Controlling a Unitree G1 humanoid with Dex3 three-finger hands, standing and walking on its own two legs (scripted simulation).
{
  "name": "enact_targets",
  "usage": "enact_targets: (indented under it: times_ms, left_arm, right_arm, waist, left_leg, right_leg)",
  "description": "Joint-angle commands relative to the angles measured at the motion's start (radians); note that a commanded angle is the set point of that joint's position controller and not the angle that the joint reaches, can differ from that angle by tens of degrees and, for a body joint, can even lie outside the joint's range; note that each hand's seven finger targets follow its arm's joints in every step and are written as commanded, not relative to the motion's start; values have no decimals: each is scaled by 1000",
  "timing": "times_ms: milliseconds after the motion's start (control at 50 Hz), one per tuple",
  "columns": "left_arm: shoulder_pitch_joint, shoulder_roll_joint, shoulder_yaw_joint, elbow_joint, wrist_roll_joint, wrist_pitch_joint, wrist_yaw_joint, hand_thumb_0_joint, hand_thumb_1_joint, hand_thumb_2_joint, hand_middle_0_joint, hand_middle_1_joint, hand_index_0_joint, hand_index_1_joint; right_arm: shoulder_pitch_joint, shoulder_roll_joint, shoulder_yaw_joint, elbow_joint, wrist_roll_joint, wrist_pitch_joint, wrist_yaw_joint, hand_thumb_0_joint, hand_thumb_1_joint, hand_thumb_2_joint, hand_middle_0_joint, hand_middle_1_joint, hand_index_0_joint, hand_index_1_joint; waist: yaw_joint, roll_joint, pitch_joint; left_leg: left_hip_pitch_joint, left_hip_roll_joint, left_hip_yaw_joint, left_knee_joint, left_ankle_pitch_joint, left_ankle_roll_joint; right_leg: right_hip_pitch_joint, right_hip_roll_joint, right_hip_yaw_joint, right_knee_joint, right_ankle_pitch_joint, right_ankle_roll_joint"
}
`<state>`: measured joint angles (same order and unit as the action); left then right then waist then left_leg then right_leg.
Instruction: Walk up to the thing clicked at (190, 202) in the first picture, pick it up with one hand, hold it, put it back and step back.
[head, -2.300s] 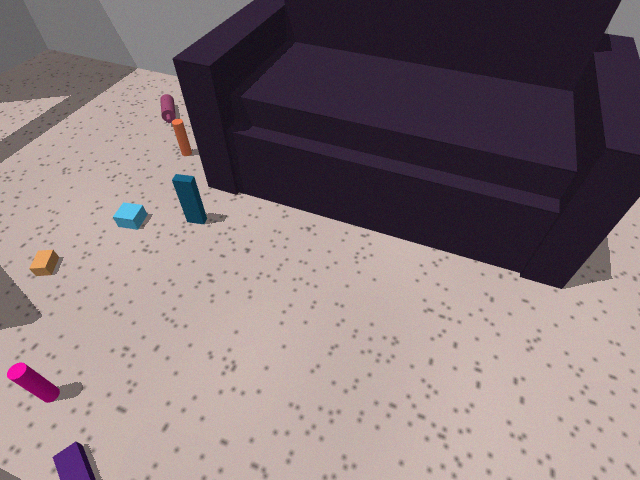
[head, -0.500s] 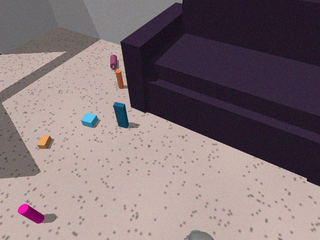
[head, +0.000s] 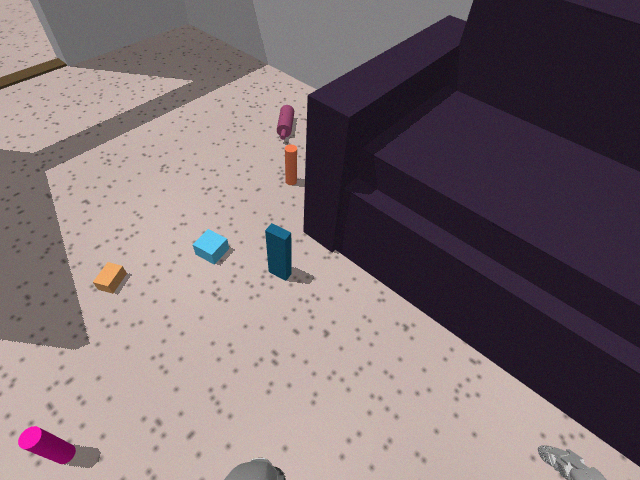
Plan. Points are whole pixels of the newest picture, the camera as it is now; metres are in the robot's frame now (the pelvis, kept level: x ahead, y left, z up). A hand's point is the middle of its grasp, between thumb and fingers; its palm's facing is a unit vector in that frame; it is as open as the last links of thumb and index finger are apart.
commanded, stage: walk up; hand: left
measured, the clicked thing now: (279, 253) +0.89 +0.16 -0.63
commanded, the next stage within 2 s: none
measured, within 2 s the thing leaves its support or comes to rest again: neither
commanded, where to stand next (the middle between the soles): +0.54 -0.04 m, yaw -2 degrees
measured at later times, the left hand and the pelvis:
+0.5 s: hand (169, 365) +0.28 +0.24 -0.11, palm faces -0.07 -0.90 -0.42, open 7.4 cm; pelvis +0.19 -0.04 +0.00, yaw -1 degrees
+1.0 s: hand (180, 310) +0.39 +0.26 -0.15, palm faces -0.07 -0.94 -0.34, open 7.4 cm; pelvis +0.35 -0.01 +0.01, yaw -1 degrees
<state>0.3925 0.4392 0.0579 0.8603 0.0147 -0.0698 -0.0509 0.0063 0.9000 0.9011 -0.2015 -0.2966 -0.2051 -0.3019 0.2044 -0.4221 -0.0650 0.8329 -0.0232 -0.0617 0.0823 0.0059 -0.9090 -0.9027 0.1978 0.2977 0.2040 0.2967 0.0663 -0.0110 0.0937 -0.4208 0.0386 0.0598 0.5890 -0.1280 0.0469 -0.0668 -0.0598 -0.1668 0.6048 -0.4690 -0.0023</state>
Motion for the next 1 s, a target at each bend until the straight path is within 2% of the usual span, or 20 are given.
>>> enact_targets:
  times_ms: [0,40,100,140,200,320,400,420,440,460,480,500,580,740,800,820,840,860,900,980]
  left_arm:
    - [24,199,44,-107,-22,-11,32,0,900,900,-200,-300,-200,-300]
    - [8,235,42,-73,-15,-5,29,0,900,900,-200,-300,-200,-300]
    - [63,206,45,-23,-14,2,14,0,900,900,-200,-300,-200,-300]
    - [57,180,45,-16,-9,7,1,0,900,900,-200,-300,-200,-300]
    - [-12,173,49,-43,1,9,-14,0,900,900,-200,-300,-200,-300]
    - [-128,159,57,-54,-1,-8,-27,0,900,900,-200,-300,-200,-300]
    - [-28,185,72,-11,5,-28,-10,0,900,900,-200,-300,-200,-300]
    - [52,230,92,2,9,-38,2,0,900,900,-200,-300,-200,-300]
    - [107,324,112,-13,7,-47,15,0,900,900,-200,-300,-200,-300]
    - [88,349,105,-12,-8,-41,15,0,900,900,-200,-300,-200,-300]
    - [49,322,99,-32,-20,-37,18,0,900,900,-200,-300,-200,-300]
    - [7,293,89,-39,-27,-36,23,0,900,900,-200,-300,-200,-300]
    - [-47,246,68,-64,-17,-35,24,0,900,900,-200,-300,-200,-300]
    - [-89,262,67,-108,-6,-30,13,0,900,900,-200,-300,-200,-300]
    - [-113,243,51,-107,-3,-19,11,0,900,900,-200,-300,-200,-300]
    - [-94,195,34,-112,2,-17,12,0,900,900,-200,-300,-200,-300]
    - [-54,113,12,-122,-16,-17,10,0,900,900,-200,-300,-200,-300]
    - [-58,190,35,-93,-14,-6,27,0,900,900,-200,-300,-200,-300]
    - [-56,222,34,-64,-17,-4,33,0,900,900,-200,-300,-200,-300]
    - [14,192,38,-10,-15,6,15,0,900,900,-200,-300,-200,-300]
  right_arm:
    - [262,-364,-123,-61,18,-33,-42,0,-900,-900,200,300,200,300]
    - [145,-301,-100,-81,43,-28,-51,0,-900,-900,200,300,200,300]
    - [87,-239,-66,-84,33,-41,-53,0,-900,-900,200,300,200,300]
    - [86,-243,-67,-91,22,-49,-50,0,-900,-900,200,300,200,300]
    - [91,-259,-74,-94,20,-54,-46,0,-900,-900,200,300,200,300]
    - [98,-266,-70,-93,21,-46,-40,0,-900,-900,200,300,200,300]
    - [101,-218,-48,-97,19,-30,-44,0,-900,-900,200,300,200,300]
    - [146,-168,-28,-94,19,-30,-45,0,-900,-900,200,300,200,300]
    - [154,-109,-6,-120,20,-31,-43,0,-900,-900,200,300,200,300]
    - [115,-199,-31,-95,12,-18,-57,0,-900,-900,200,300,200,300]
    - [102,-229,-37,-78,15,-17,-60,0,-900,-900,200,300,200,300]
    - [122,-221,-36,-54,26,-16,-58,0,-900,-900,200,300,200,300]
    - [169,-191,-38,-9,17,-8,-37,0,-900,-900,200,300,200,300]
    - [66,-174,-54,-34,6,-15,-12,0,-900,-900,200,300,200,300]
    - [158,-186,-68,-1,-1,-28,-21,0,-900,-900,200,300,200,300]
    - [245,-225,-82,27,-1,-35,-33,0,-900,-900,200,300,200,300]
    - [296,-321,-106,17,-7,-44,-44,0,-900,-900,200,300,200,300]
    - [289,-356,-112,-8,11,-44,-44,0,-900,-900,200,300,200,300]
    - [193,-294,-87,-33,24,-38,-53,0,-900,-900,200,300,200,300]
    - [126,-245,-64,-49,18,-43,-57,0,-900,-900,200,300,200,300]
  waist:
    - [-171,241,-261]
    - [-107,68,-110]
    - [-62,123,-40]
    - [-63,151,-40]
    - [-78,165,-13]
    - [-88,129,-2]
    - [-21,21,-77]
    - [20,-128,-129]
    - [34,-325,-157]
    - [39,-220,-108]
    - [20,-119,-70]
    - [1,-90,-61]
    - [-40,-164,-71]
    - [-37,-115,-19]
    - [-111,-50,-47]
    - [-154,72,-98]
    - [-168,361,-123]
    - [-171,274,-93]
    - [-112,106,-17]
    - [-71,179,-39]
  left_leg:
    - [594,392,-789,-312,-386,243]
    - [379,339,-548,-336,-357,196]
    - [202,241,-271,-338,-121,149]
    - [182,215,-207,-344,-85,163]
    - [205,227,-206,-380,-222,197]
    - [158,205,-164,-340,-259,158]
    - [78,149,-85,-70,-118,100]
    - [-5,80,-27,175,-106,68]
    - [-210,-41,40,449,-351,9]
    - [-271,-28,-47,532,-426,0]
    - [-277,10,-109,561,-383,-4]
    - [-258,28,-130,552,-330,-5]
    - [-116,40,-76,355,-245,-25]
    - [60,38,-7,52,-79,-39]
    - [288,-8,29,-18,-115,-21]
    - [431,-1,-29,-66,-213,5]
    - [532,246,-463,-284,-452,87]
    - [465,392,-722,-378,-527,205]
    - [320,334,-526,-350,-323,190]
    - [239,224,-234,-321,-104,155]
  right_leg:
    - [-600,61,170,610,-84,-62]
    - [-572,-21,265,642,51,-54]
    - [-472,-61,224,488,123,-28]
    - [-435,-63,197,405,154,-7]
    - [-480,-82,170,270,194,7]
    - [-355,-42,123,29,307,-11]
    - [-50,26,94,-83,270,-32]
    - [95,-45,218,-168,141,-61]
    - [195,-302,633,-307,2,-159]
    - [130,-392,804,-347,-18,-264]
    - [76,-383,742,-339,67,-288]
    - [59,-328,613,-320,177,-264]
    - [-71,-204,335,-291,379,-221]
    - [-249,-208,274,-323,16,-209]
    - [-366,-164,221,-152,13,-167]
    - [-439,-125,186,40,95,-138]
    - [-621,22,61,390,68,-55]
    - [-670,53,154,523,-82,-52]
    - [-615,2,254,557,23,-50]
    - [-477,-40,199,404,123,-20]
